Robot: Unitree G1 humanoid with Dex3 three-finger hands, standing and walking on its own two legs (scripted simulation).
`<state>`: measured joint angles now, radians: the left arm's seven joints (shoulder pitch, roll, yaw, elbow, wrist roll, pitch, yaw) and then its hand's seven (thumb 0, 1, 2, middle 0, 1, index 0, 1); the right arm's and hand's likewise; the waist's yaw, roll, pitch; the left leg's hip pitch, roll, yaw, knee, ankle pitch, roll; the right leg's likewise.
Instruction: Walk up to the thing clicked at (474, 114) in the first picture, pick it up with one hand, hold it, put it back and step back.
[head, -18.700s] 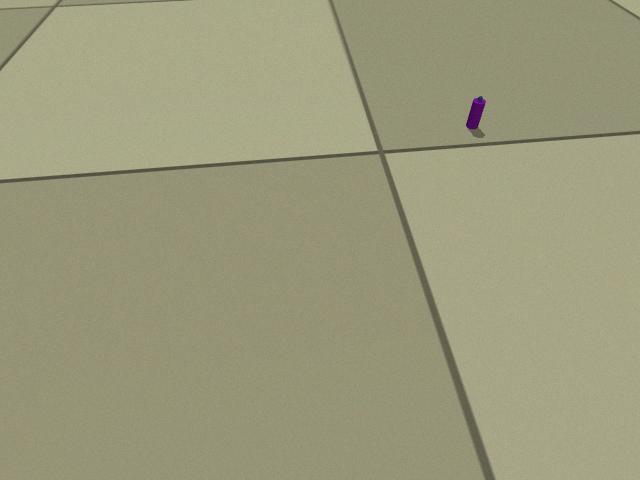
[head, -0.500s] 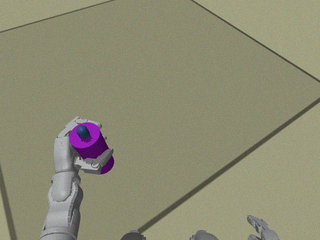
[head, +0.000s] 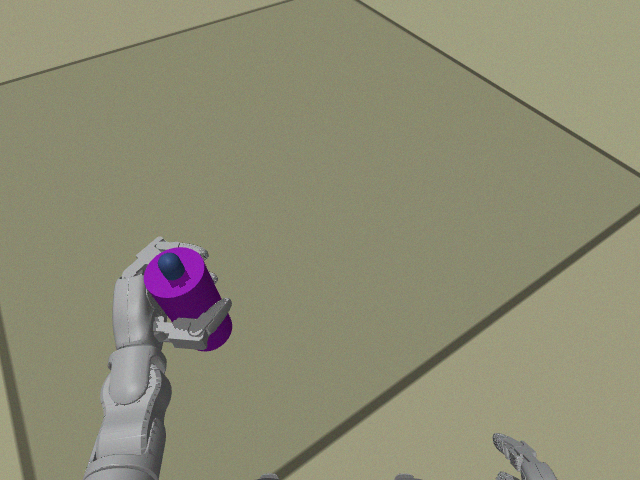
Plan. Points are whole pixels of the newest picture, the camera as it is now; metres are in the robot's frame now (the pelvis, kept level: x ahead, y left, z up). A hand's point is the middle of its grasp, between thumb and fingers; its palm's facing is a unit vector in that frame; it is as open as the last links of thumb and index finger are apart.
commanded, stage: hold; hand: left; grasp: from the side
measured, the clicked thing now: (190, 298) +0.33 +0.18 +0.04
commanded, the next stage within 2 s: none
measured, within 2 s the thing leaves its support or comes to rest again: neither
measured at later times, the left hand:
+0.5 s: hand (191, 295) +0.33 +0.17 +0.06, palm faces +0.17 -0.98 -0.02, open 8.9 cm
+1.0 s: hand (193, 295) +0.33 +0.17 +0.06, palm faces +0.17 -0.99 -0.03, open 8.9 cm
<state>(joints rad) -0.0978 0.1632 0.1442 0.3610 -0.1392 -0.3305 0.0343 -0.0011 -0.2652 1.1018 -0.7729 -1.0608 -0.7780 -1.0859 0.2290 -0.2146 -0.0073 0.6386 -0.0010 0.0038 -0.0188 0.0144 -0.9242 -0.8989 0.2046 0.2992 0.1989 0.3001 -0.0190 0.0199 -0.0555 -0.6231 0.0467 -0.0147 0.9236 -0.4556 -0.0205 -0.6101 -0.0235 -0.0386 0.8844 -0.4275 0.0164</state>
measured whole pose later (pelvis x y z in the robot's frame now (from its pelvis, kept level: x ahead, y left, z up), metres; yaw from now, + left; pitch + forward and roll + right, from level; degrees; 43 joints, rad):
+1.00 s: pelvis +0.00 +0.00 +0.01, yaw +0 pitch +7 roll -1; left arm -0.10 0.16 0.14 0.39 -0.14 -0.34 0.02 0.00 -0.26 1.10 -0.76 -1.07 -0.77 -1.09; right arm 0.22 -0.22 -0.01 0.65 0.00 0.00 -0.01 0.01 -0.92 -0.90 0.20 0.30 0.20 0.30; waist -0.02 0.02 -0.04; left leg -0.54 0.05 -0.01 0.85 -0.42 -0.02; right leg -0.53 -0.02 -0.04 0.82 -0.40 0.01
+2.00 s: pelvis -0.01 +0.00 +0.01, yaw +0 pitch +6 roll -1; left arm -0.09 0.16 0.14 0.38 -0.14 -0.35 0.02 0.00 -0.26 1.10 -0.76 -1.07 -0.77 -1.09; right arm 0.22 -0.22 -0.01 0.65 0.00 0.00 -0.01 0.02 -0.92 -0.90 0.20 0.30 0.20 0.30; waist -0.02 0.02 -0.03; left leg -0.54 0.04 -0.01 0.85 -0.41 -0.02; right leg -0.53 -0.02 -0.04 0.81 -0.39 0.02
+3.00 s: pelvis -0.03 +0.00 -0.09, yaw +0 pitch +24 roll -2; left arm -0.29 0.19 0.25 0.75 -0.11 -0.69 0.01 0.00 -0.27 1.11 -0.78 -1.06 -0.78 -1.08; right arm 0.18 -0.25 -0.03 0.65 -0.05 -0.04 0.06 0.01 -0.90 -0.90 0.20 0.30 0.20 0.30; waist -0.05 0.00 -0.16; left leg -1.22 0.04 -0.04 1.39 -0.59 -0.02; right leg -1.20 -0.03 -0.04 1.35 -0.56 0.02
